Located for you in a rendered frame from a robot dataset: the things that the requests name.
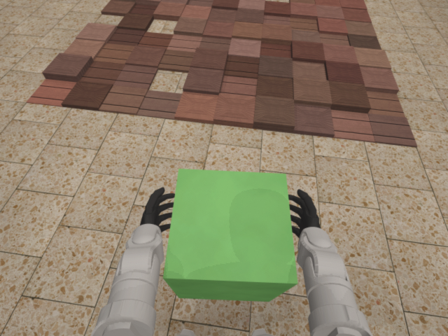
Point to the right robot forearm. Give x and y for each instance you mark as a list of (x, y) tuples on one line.
[(332, 304)]

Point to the carton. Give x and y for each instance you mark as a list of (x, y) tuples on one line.
[(230, 236)]

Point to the left robot forearm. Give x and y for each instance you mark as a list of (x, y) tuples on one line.
[(130, 308)]

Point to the right robot hand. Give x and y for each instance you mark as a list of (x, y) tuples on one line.
[(307, 212)]

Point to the left robot hand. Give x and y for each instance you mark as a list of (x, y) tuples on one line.
[(153, 209)]

